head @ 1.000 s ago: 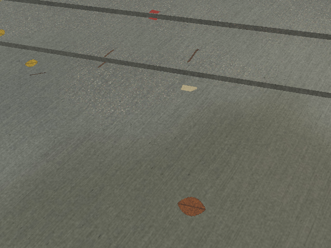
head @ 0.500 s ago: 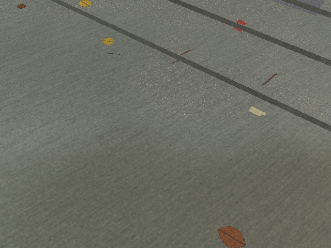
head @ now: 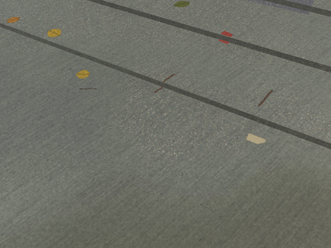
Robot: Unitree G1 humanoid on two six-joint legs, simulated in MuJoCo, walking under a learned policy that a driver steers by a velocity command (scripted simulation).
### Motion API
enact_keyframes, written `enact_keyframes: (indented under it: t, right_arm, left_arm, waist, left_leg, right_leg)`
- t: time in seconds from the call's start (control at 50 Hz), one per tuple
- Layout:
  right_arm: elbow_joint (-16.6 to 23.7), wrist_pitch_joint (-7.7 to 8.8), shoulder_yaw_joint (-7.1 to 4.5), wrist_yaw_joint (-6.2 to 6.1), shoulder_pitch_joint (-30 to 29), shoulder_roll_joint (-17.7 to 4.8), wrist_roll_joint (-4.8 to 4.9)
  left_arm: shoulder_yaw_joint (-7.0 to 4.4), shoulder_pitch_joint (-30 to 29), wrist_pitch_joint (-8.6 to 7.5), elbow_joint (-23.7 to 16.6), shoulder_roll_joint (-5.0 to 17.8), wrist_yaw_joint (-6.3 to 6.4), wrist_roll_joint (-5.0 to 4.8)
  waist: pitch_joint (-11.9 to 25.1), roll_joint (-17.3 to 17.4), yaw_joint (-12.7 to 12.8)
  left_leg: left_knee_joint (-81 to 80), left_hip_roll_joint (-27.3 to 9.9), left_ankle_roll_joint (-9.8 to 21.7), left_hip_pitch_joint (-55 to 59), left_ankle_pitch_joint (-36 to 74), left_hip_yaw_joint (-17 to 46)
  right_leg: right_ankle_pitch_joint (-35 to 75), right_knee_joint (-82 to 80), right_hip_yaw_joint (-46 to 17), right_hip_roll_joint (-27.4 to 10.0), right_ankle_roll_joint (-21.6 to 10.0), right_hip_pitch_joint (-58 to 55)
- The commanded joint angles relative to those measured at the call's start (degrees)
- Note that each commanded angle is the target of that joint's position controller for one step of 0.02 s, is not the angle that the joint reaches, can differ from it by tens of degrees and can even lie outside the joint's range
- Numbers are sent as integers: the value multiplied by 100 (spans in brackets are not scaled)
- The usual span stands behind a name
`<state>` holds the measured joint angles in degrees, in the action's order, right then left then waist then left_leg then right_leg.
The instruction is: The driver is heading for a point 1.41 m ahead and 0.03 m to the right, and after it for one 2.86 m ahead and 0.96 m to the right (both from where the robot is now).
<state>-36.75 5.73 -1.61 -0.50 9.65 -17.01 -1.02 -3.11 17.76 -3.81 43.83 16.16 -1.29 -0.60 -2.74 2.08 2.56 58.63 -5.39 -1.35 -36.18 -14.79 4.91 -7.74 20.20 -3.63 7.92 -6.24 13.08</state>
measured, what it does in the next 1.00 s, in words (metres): walks ahead: left foot, then right foot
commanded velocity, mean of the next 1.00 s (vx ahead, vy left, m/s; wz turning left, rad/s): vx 0.50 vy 0.00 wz -0.10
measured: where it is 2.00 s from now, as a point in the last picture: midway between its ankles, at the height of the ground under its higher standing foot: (186, 120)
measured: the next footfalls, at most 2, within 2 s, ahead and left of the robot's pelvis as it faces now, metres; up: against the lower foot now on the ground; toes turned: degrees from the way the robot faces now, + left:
left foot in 0.24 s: +0.33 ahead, +0.15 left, +0.00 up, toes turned -13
right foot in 0.72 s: +0.52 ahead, -0.17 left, +0.00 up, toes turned -12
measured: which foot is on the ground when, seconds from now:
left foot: up 0.00-0.22, down 0.24-0.72, up 0.74-1.00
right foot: down 0.00-0.26, up 0.28-0.70, down 0.72-1.00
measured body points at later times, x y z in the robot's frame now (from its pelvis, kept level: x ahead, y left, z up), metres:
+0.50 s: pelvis +0.28 +0.04 +0.00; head +0.31 +0.05 +0.45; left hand +0.50 +0.26 -0.09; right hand +0.26 -0.24 -0.11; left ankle +0.29 +0.15 -0.74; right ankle +0.32 -0.12 -0.68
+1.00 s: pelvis +0.52 -0.06 +0.00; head +0.54 -0.07 +0.45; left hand +0.60 +0.22 -0.11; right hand +0.65 -0.35 -0.10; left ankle +0.64 +0.09 -0.67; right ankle +0.48 -0.16 -0.74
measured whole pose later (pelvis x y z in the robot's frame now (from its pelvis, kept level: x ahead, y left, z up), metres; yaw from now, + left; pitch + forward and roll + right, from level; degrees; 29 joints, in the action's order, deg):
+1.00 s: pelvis +0.52 -0.06 +0.00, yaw -4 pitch +1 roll -2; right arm -41.1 1.9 -3.7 0.2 12.1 -18.2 1.3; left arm -3.7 18.5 -5.4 46.6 15.7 -0.6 0.8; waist -0.7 3.1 2.8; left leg 56.7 -5.6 -1.1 -39.4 -7.3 4.1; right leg -11.7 15.5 8.5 1.5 -2.3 4.7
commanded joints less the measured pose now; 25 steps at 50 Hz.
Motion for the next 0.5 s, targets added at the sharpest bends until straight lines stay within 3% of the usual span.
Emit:
enact_keyframes:
  t: [0.02, 0.08, 0.14, 0.18, 0.22, 0.24, 0.26, 0.28, 0.3, 0.32, 0.34, 0.36, 0.4, 0.5]
  right_arm:
    - [403, 19, -102, -47, -69, -391, -47]
    - [533, 87, -52, 1, -714, -268, 26]
    - [627, 144, -117, 70, -993, -424, 133]
    - [624, 185, -204, 105, -887, -577, 164]
    - [449, 229, -326, 89, -164, -734, 163]
    - [380, 261, -402, 55, 516, -947, 50]
    - [283, 227, -509, 30, 1185, -1410, -81]
    - [-7, 155, -563, 119, 1591, -1362, 47]
    - [75, 140, -438, 121, 1332, -859, 116]
    - [87, 101, -369, 107, 1071, -648, 95]
    - [76, 77, -324, 110, 859, -559, 49]
    - [42, 74, -285, 109, 724, -464, 27]
    - [-43, 98, -265, 119, 653, -410, 51]
    - [-287, 58, -364, 94, 781, -801, 156]
  left_arm:
    - [-244, -375, -101, -495, 965, 114, -50]
    - [-270, -10, -12, -397, 1038, 171, -103]
    - [-268, 272, 87, -322, 998, 200, -145]
    - [-270, 265, 133, -336, 977, 209, -117]
    - [-226, 142, 161, -377, 814, 196, -68]
    - [-105, 183, 129, -431, 469, 162, -8]
    - [23, 777, 65, -525, 66, 156, -23]
    - [28, 1070, 13, -538, 303, 159, -161]
    - [-89, 623, 20, -497, 797, 169, -201]
    - [-115, 24, 31, -611, 886, 168, -134]
    - [-103, -294, 18, -714, 801, 161, -49]
    - [-114, -410, 11, -758, 719, 136, -13]
    - [-68, -299, 32, -732, 511, 85, -27]
    - [106, -997, -19, -873, 190, 8, 43]
  waist:
    - [128, -444, -182]
    - [202, -528, 141]
    - [271, -624, 225]
    - [337, -783, 99]
    - [588, -894, -326]
    - [1215, -636, -630]
    - [2037, 636, -566]
    - [2122, 1739, -545]
    - [1313, 862, -695]
    - [749, 368, -725]
    - [414, 155, -640]
    - [223, 204, -508]
    - [230, 441, -325]
    - [176, 257, -462]
  left_leg:
    - [-1058, 29, -223, 332, 1052, -134]
    - [-2224, 370, -331, 814, 1946, -224]
    - [-2816, 505, -299, 914, 1782, -51]
    - [-3058, 547, -157, 1096, 1282, 34]
    - [-3411, 509, 145, 2057, 1090, -125]
    - [-3293, -117, 505, 3247, 958, 361]
    - [-3404, -1366, 1280, 5200, 435, 2362]
    - [-4015, -1960, 1795, 5579, -1052, 4324]
    - [-4194, -1699, 1603, 5022, -1624, 3850]
    - [-4196, -1402, 1398, 4374, -1166, 2895]
    - [-4307, -1141, 1349, 3785, -445, 2298]
    - [-4437, -932, 1313, 3401, 111, 1866]
    - [-4652, -720, 1315, 3015, 747, 1361]
    - [-4933, -639, 1394, 2799, 1581, 527]
  right_leg:
    - [319, -990, -1240, -1278, -947, 648]
    - [129, -724, -1189, -1143, -717, 639]
    - [-187, -280, -1675, -1302, -624, 72]
    - [-172, 113, -2056, -1438, -512, -328]
    - [197, 763, -2006, -1306, -286, -327]
    - [123, 1921, -1651, -1044, -91, 14]
    - [-1384, 3810, -845, -292, 318, 1578]
    - [-2593, 5009, -590, -330, 472, 2904]
    - [-2135, 5470, -755, -608, 506, 3306]
    - [-1659, 5474, -568, -793, 516, 3324]
    - [-1357, 5216, -483, -916, 516, 3219]
    - [-1147, 4881, -455, -1070, 514, 3052]
    - [-1012, 4411, -253, -1192, 550, 2659]
    - [-19, 2602, 100, -1289, 668, 2375]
